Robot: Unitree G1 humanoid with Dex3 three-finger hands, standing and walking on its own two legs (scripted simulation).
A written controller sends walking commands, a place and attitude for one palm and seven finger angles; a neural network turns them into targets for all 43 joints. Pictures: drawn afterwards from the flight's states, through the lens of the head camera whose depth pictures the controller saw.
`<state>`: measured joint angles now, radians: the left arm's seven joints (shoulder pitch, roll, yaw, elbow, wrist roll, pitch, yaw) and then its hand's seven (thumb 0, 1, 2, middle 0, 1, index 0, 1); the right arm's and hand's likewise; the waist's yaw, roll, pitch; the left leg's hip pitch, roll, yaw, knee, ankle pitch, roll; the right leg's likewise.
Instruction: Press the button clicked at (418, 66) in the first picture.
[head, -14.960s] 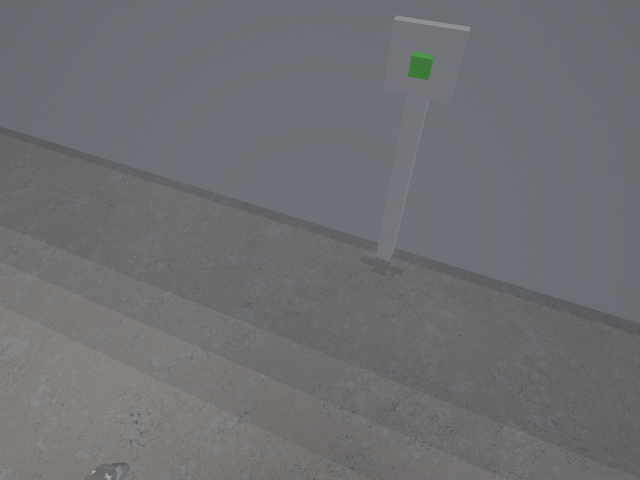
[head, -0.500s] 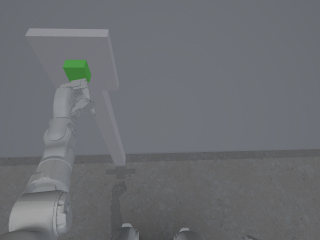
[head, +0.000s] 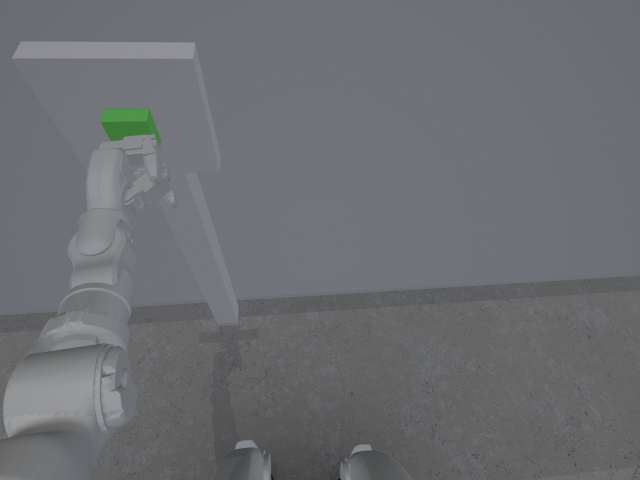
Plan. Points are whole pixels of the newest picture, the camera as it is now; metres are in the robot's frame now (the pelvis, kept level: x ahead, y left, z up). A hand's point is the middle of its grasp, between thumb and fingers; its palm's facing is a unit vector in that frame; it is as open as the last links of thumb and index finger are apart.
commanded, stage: press the button with the knuckle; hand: left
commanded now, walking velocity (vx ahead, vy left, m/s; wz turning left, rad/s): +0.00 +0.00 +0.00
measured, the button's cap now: (133, 127) +0.53 +0.21 +0.11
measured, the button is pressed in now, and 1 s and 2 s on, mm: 6 6 0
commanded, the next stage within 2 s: hold the button down briefly in 0.28 s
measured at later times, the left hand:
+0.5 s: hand (164, 175) +0.48 +0.18 +0.07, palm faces +0.04 -1.00 -0.03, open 3.7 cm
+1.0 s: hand (164, 178) +0.48 +0.18 +0.07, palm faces +0.03 -1.00 -0.01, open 3.6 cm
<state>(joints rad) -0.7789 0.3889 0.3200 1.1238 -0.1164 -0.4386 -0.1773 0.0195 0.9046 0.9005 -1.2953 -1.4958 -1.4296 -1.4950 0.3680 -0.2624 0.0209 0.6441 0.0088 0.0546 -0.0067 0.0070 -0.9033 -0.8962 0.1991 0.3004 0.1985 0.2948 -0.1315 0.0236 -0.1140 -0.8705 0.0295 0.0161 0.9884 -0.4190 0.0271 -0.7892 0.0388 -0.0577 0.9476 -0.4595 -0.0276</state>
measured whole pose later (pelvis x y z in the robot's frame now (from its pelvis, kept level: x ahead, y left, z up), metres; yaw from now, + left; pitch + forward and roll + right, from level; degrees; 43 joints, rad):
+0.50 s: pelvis -0.03 +0.00 -0.01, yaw +1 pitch +19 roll -4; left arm -0.97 0.46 0.30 1.27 -0.08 -0.43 -0.14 0.02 0.90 0.90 -1.29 -1.50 -1.56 -1.50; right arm 0.39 -0.28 0.05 0.66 -0.01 0.00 -0.02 0.01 -0.90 -0.90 0.20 0.30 0.20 0.29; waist -0.18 0.03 -0.10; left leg -1.01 0.02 -0.02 1.05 -0.39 0.03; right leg -0.91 0.03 -0.09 1.00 -0.44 -0.03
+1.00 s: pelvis -0.03 +0.01 -0.01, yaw +0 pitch +19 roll -4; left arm -0.93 0.45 0.31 1.21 -0.09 -0.40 -0.15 0.02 0.90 0.90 -1.29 -1.50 -1.52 -1.50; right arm 0.40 -0.28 0.04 0.63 -0.01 0.00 0.00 0.01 -0.90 -0.90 0.20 0.30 0.20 0.29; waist -0.17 0.03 -0.11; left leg -1.00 0.03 -0.01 1.05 -0.39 0.04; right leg -0.90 0.04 -0.08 1.00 -0.43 -0.02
